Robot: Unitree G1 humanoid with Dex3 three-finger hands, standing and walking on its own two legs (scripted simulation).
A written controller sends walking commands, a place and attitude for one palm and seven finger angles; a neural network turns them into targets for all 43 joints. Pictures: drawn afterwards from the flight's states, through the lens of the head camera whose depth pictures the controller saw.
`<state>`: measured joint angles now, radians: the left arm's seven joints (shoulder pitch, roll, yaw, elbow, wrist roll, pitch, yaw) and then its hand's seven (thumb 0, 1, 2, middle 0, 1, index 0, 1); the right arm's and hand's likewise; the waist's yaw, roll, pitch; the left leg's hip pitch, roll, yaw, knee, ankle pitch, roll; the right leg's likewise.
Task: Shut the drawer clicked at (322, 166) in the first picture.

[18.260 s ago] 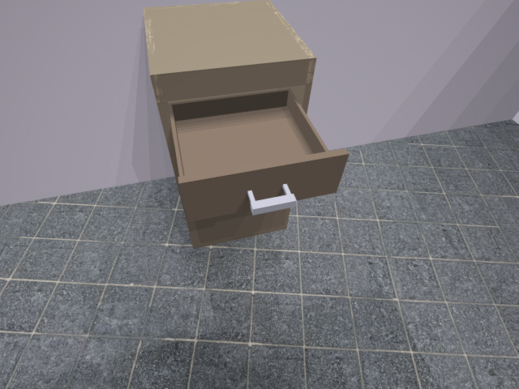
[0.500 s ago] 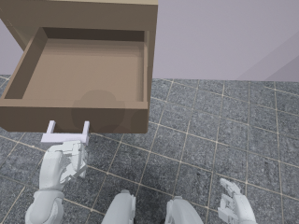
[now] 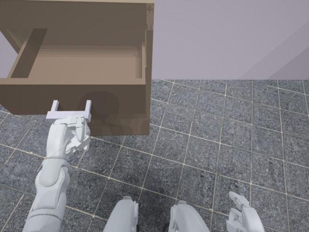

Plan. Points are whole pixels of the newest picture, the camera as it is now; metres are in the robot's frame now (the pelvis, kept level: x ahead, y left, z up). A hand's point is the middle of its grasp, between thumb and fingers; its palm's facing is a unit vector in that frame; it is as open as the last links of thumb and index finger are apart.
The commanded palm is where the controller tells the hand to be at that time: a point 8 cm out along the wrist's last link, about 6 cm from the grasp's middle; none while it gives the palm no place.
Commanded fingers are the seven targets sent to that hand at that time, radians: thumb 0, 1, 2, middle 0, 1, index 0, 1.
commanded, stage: push the drawer shut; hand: left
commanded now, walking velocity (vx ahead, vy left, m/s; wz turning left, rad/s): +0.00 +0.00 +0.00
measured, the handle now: (70, 110) +0.41 +0.24 +0.03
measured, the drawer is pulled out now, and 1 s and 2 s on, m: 0.20 0.08 0.00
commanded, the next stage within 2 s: none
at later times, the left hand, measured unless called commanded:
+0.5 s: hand (88, 118) +0.39 +0.19 +0.03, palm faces +0.05 -1.00 -0.04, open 3.1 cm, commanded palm +0.38 +0.24 +0.03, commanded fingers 0.00 0.90 0.90 -1.40 -1.60 -1.40 -1.60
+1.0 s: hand (92, 96) +0.46 +0.19 +0.03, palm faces +0.06 -1.00 -0.04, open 3.2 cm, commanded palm +0.44 +0.24 +0.03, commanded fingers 0.00 0.90 0.90 -1.40 -1.60 -1.40 -1.60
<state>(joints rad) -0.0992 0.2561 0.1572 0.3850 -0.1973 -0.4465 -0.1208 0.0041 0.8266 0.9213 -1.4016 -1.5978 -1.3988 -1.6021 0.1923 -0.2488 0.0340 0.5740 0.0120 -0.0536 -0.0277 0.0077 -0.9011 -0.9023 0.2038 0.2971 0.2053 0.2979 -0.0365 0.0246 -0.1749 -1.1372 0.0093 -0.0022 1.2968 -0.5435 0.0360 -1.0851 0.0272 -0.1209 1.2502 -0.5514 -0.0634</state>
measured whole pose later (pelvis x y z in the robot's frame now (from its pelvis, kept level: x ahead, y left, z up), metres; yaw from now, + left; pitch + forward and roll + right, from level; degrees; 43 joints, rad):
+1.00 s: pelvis +0.00 +0.01 +0.00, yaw -2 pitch +25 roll -3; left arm -0.62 0.36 0.32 0.94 -0.12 -0.53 -0.14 0.02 0.80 0.89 -1.40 -1.60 -1.40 -1.60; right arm 0.27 -0.26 0.04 0.63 -0.01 0.03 0.00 0.00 -0.90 -0.90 0.20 0.30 0.21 0.30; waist -0.12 0.02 -0.16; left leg -1.20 0.02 0.02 1.29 -0.53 0.05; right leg -1.15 0.03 -0.09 1.24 -0.53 -0.04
